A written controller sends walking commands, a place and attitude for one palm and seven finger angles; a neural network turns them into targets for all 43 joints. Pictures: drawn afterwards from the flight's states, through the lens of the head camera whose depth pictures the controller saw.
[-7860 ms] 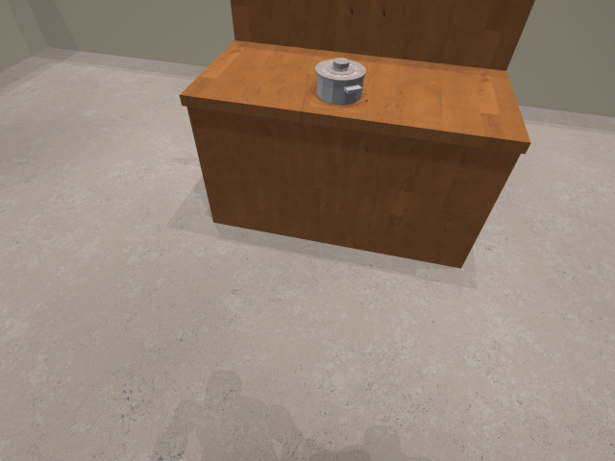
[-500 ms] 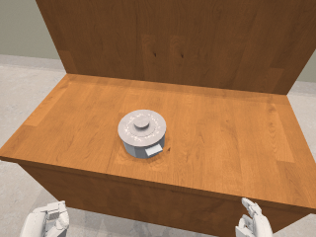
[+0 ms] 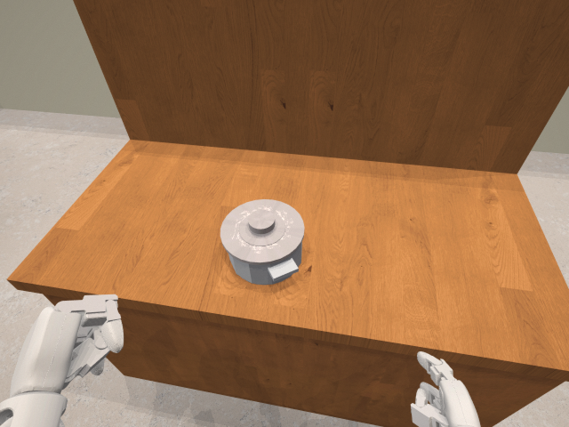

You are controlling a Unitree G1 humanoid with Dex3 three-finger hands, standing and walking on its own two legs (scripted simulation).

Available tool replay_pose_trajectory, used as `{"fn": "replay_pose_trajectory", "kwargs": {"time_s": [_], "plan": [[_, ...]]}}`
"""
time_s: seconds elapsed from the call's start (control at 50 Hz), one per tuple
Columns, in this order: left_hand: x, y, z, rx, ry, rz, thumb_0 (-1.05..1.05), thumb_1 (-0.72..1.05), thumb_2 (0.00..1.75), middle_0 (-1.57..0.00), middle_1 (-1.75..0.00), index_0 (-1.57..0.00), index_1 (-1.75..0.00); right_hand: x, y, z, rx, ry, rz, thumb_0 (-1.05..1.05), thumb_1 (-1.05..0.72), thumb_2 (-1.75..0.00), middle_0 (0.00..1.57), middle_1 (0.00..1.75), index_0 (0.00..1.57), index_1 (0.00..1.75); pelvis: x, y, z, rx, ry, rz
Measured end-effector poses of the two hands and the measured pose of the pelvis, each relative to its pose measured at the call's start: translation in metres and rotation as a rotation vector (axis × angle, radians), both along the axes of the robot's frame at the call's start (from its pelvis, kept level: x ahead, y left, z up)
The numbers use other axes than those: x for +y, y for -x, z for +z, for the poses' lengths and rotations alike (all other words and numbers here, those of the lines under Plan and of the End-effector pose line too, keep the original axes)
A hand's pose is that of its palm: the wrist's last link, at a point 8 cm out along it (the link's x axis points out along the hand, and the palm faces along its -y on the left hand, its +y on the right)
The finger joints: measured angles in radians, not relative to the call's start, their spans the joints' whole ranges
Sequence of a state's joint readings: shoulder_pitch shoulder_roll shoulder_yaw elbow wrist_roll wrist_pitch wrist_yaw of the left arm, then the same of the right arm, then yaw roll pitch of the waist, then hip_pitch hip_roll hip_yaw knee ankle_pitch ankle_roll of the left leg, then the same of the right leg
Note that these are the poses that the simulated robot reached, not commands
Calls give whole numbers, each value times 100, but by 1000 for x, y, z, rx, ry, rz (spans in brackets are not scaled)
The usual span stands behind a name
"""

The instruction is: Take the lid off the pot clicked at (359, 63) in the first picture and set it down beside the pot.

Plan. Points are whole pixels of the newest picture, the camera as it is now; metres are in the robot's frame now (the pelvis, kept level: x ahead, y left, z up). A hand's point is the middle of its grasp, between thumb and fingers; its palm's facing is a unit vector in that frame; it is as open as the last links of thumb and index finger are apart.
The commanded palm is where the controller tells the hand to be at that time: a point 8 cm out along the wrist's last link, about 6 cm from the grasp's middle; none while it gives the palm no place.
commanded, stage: reach forward and open the fingers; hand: left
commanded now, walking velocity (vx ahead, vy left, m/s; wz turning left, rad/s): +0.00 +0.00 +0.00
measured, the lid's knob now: (261, 221) +0.48 +0.12 -0.02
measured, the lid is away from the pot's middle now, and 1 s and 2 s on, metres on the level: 0.00 0.00 0.00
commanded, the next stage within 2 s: move the open hand above the knob in 1.02 s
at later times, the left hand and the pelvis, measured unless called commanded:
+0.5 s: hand (107, 336) +0.19 +0.26 +0.06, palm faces -0.27 -0.08 -0.96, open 5.1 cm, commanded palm +0.19 +0.26 +0.11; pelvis -0.03 +0.00 +0.00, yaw +0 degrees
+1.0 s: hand (125, 298) +0.25 +0.27 +0.05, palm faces -0.25 -0.06 -0.97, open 10.2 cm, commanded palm +0.25 +0.26 +0.11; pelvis -0.02 +0.02 +0.00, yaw +0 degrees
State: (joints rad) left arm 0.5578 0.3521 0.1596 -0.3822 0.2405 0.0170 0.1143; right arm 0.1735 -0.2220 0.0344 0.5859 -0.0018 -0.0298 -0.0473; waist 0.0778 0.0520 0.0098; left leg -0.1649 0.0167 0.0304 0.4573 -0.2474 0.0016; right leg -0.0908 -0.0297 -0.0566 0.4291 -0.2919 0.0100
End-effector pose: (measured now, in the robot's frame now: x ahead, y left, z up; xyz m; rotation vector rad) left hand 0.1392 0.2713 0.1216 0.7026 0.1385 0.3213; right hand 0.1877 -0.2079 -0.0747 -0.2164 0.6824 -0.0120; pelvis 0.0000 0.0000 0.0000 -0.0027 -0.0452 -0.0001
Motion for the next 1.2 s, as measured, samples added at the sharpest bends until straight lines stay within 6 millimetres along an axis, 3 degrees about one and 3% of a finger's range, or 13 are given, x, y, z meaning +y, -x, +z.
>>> {"fn": "replay_pose_trajectory", "kwargs": {"time_s": [0.14,0.24,0.36,0.48,0.58,0.68,0.74,0.82,0.92,1.06,1.16,1.2], "plan": [[-4,-12,-6,225,-495,-111,1,82,86,-121,-145,-121,-145,-12,5,-9,81,-7,-15,2,-90,-89,20,30,20,30,0,14,-2,40,-2,-31],[-3,-20,0,297,-658,-169,1,69,90,-116,-131,-115,-131,-20,8,-13,99,-19,-39,2,-90,-89,20,30,20,30,1,17,-1,34,0,-20],[-7,-34,-15,417,-639,-280,1,51,99,-111,-106,-111,-106,-22,12,-12,96,-28,-55,2,-90,-89,20,30,20,30,0,22,0,13,1,-7],[-11,-48,-1,383,-721,-402,1,32,108,-105,-82,-105,-82,-19,18,-10,99,-22,-53,2,-90,-89,20,30,20,30,1,25,2,2,5,-3],[0,-55,-13,443,-674,-394,1,18,113,-99,-63,-99,-64,-16,28,-15,141,-39,-55,1,-90,-89,20,30,20,30,5,29,2,13,8,-4],[-16,-63,-8,372,-710,-490,1,4,117,-93,-45,-93,-46,-12,36,-22,184,-14,-55,1,-90,-89,20,30,20,30,11,29,3,22,9,0],[-5,-72,-5,339,-732,-465,1,-3,118,-89,-35,-89,-35,-8,40,-24,205,-24,-65,1,-90,-89,20,30,20,30,13,28,3,29,9,-1],[9,-85,-17,399,-687,-390,0,-12,120,-85,-23,-85,-23,-5,44,-27,229,-44,-72,1,-90,-89,20,30,20,30,16,29,3,40,9,-2],[-15,-93,-14,349,-709,-497,0,-19,121,-82,-14,-81,-14,-1,41,-26,219,-30,-71,2,-90,-89,20,30,20,30,22,25,3,46,8,-2],[14,-118,-15,377,-708,-389,0,-22,122,-80,-9,-80,-10,1,35,-23,225,-41,-79,1,-90,-89,20,30,20,30,23,21,3,60,8,-4],[-12,-122,-18,359,-685,-476,0,-23,122,-80,-9,-80,-9,1,28,-22,215,-33,-74,1,-90,-89,20,30,20,30,26,16,2,69,9,0],[-12,-129,-23,386,-711,-493,0,-23,123,-80,-8,-80,-9,1,26,-23,219,-29,-73,1,-91,-89,20,30,20,30,26,15,2,70,8,5]]}}
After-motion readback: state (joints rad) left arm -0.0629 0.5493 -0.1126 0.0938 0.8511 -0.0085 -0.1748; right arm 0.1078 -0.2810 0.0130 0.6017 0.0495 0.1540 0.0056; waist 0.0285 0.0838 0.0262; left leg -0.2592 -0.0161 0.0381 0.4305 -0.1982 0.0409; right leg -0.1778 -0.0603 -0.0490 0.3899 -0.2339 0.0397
